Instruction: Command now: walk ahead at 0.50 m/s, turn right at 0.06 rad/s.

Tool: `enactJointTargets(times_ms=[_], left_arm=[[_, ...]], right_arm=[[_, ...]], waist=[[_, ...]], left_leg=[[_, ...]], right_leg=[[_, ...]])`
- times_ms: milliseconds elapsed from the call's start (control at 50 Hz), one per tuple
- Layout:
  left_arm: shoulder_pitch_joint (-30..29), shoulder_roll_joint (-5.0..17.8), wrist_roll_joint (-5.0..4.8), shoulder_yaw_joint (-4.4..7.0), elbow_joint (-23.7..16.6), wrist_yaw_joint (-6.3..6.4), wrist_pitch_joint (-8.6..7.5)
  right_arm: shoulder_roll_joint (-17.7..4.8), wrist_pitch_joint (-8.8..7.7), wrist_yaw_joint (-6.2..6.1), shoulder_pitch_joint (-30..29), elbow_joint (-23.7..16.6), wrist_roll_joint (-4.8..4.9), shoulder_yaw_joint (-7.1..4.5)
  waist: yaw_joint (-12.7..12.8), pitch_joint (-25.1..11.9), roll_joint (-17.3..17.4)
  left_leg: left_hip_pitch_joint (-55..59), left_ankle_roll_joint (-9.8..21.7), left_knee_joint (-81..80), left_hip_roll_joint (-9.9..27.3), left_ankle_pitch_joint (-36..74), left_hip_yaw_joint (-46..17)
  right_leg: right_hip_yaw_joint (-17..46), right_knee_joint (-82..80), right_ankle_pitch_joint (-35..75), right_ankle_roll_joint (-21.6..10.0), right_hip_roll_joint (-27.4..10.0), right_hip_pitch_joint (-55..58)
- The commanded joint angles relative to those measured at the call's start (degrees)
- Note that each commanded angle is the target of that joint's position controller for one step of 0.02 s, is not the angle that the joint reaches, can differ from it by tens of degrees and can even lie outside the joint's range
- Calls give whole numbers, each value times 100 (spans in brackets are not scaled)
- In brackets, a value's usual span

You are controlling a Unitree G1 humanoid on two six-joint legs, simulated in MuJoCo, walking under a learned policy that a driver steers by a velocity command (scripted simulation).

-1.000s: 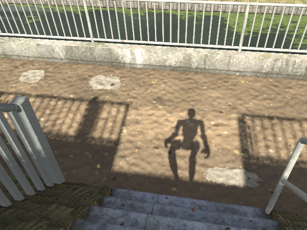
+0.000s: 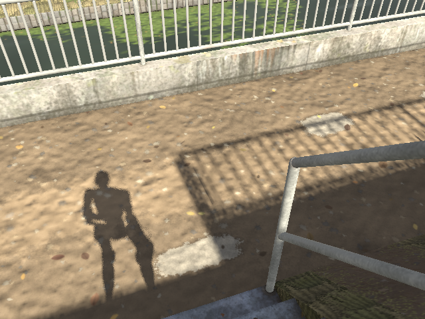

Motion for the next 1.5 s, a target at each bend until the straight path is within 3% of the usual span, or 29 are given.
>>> enactJointTargets(times_ms=[20,60,80,100,140,200,280,360,420,480,520,580,620,660,760,880,920,1000,1020,1040,1060,1140,1160,1200,1300,1380,1460,1480,1500], left_arm=[[2711,939,81,245,702,-14,5],[2884,1179,-223,305,770,-44,54],[2673,567,-206,114,712,-67,101],[2564,875,-29,120,753,28,-17],[1807,18,-12,-227,670,167,-149],[1511,509,38,-158,542,129,-262],[1603,626,-202,-131,713,251,-330],[1836,610,-29,-91,539,343,-133],[1910,773,144,-46,601,438,19],[1873,731,254,48,727,512,168],[2046,-37,66,13,362,492,140],[1493,271,65,-46,85,517,75],[576,376,276,18,82,472,220],[440,-72,153,-87,-38,307,258],[415,248,286,-34,264,113,206],[-881,149,28,29,-194,36,105],[-743,114,24,37,-239,15,37],[2311,792,12,270,717,62,39],[2589,788,-29,365,667,66,52],[2902,870,-26,219,865,-57,20],[2914,855,-131,138,814,-116,6],[2759,612,-18,5,974,2,-229],[2313,24,-17,-233,885,66,-304],[2024,559,107,-181,715,97,-344],[1658,578,-87,-164,699,187,-447],[2045,570,75,-106,659,296,-355],[2172,903,408,89,806,510,56],[1596,1082,262,158,886,495,-7],[1508,814,254,185,609,461,90]], right_arm=[[-454,51,-45,656,-204,173,-283],[-630,104,-51,36,-577,112,-182],[-864,177,-26,-240,-321,-45,-257],[-472,118,-32,-501,-633,-3,-181],[-493,210,43,-1165,-770,-117,-187],[-415,280,96,-444,-291,-37,-264],[-652,249,228,-1755,-878,-103,-282],[-508,159,267,-2628,-1202,124,-182],[-741,134,289,-2026,-1043,25,-266],[-1208,134,343,462,-170,266,-510],[-1173,133,445,662,-83,270,-281],[-1623,93,377,868,9,239,-385],[-1075,-21,300,496,84,98,-131],[-258,-115,194,-261,-147,90,187],[-902,-348,105,-500,-38,489,10],[-559,-32,-47,249,45,59,17],[-611,-41,-29,230,48,12,-5],[-1030,-118,71,-451,-2,45,-217],[-1184,-20,28,-561,-36,0,-382],[-482,-1,24,-24,-193,124,-264],[-510,8,12,480,-289,175,-196],[-612,203,-81,-846,-418,-214,-233],[-524,258,-10,-1183,-620,-151,-208],[-321,329,68,-570,-192,-88,-233],[-512,251,275,-1932,-744,32,-291],[-461,111,350,-2850,-1141,171,-189],[-976,85,296,-1890,-1078,359,-407],[-1179,132,302,-197,-441,197,-566],[-1210,95,313,39,-505,221,-577]], waist=[[674,-170,-796],[1009,-568,-751],[919,0,127],[831,-60,-707],[336,986,132],[-42,424,92],[286,645,57],[967,1073,219],[991,858,-276],[61,242,690],[584,121,2076],[405,-310,1648],[513,792,1016],[1081,1224,820],[1211,655,1153],[67,1402,1336],[-63,1271,1087],[1110,414,818],[1556,580,-278],[1040,155,-815],[676,-305,-692],[808,266,-466],[501,738,98],[175,357,2],[369,681,155],[1092,1394,187],[977,1068,85],[90,-68,-237],[-186,290,732]], left_leg=[[-4195,258,3133,-378,-980,-620],[-5335,288,2731,170,-17,-831],[-5017,258,2575,197,686,-687],[-5225,78,1377,229,2192,-1281],[-4189,-526,-797,309,4362,-1211],[-2405,-538,-1221,49,6126,-727],[-2650,-388,-3031,226,7721,-972],[-1348,-430,-5278,322,7754,-438],[-1292,-106,-5258,610,6924,-520],[1852,167,-6920,768,6130,-178],[3313,48,-4544,1823,10458,-1092],[2551,848,-5482,2493,5891,-2426],[949,586,-5845,2180,3547,-2660],[-1363,233,-5829,1672,3866,-1891],[-1330,210,-4973,1143,2815,-1621],[-427,609,-4101,982,3067,-1602],[-625,682,-3568,987,3361,-1558],[-1174,627,-186,669,6033,-1257],[-1653,513,2077,-230,3001,-591],[-3936,308,3187,-706,-693,-713],[-4928,281,2422,-254,-475,-768],[-5164,-8,1023,213,2853,-1511],[-4397,-301,-563,75,4224,-1399],[-2809,-370,-772,-100,5217,-946],[-2067,-190,-3219,-98,8320,-899],[-1423,-222,-5280,136,8313,-215],[-1305,214,-7340,997,5432,-595],[1452,289,-5178,619,6777,46],[1394,735,-7649,724,5230,-1104]], right_leg=[[513,2301,4101,-313,-1280,4119],[1462,1889,78,-1185,-1692,3393],[1131,1620,-1038,-834,-994,2028],[2001,1418,-2471,-1236,-1720,1352],[1622,1248,-2803,-1027,-1386,-1425],[1310,1767,-2087,-813,-917,-2423],[1578,2423,-4723,-665,-628,-1975],[1102,2976,-4829,-740,-342,-2042],[1511,4159,-3254,-947,-644,-1180],[679,7449,-2102,-897,59,-2102],[110,11366,-7459,-534,1335,-5104],[718,10185,-5672,-431,786,-6298],[1229,8792,-3989,-39,703,-6632],[791,6676,-2436,330,836,-5255],[459,4184,1221,192,446,-3250],[176,1483,1021,236,218,-2703],[-32,1257,1280,157,195,-1893],[102,-304,-228,-188,-92,1204],[217,-1578,-125,-385,-510,1651],[444,1693,3850,-344,-1182,3395],[806,2384,3956,-466,-1538,3958],[2001,1722,-476,-1162,-1852,757],[1313,1656,-507,-837,-1588,-715],[1026,1881,-434,-615,-1425,-1740],[500,2384,-4971,-149,-788,-2300],[16,3038,-5123,-319,-850,-1890],[366,4906,-2593,-767,-1242,-18],[77,6257,-1255,-680,-1277,-1370],[-582,8755,-2578,-463,-355,-1557]])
